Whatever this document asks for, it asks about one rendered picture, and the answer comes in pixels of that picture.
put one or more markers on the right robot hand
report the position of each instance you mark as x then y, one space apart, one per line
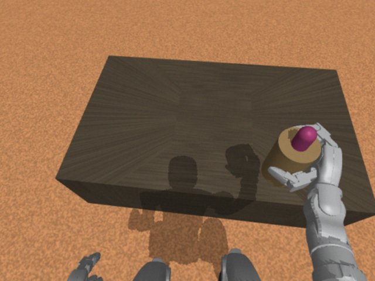
327 168

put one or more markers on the right robot arm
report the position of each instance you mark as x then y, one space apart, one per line
329 247

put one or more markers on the bottle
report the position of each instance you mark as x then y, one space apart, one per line
294 151

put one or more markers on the left robot hand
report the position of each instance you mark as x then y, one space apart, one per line
84 268

